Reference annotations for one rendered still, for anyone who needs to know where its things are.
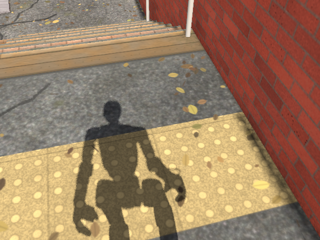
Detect stairs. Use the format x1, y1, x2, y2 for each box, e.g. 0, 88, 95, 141
0, 20, 182, 53

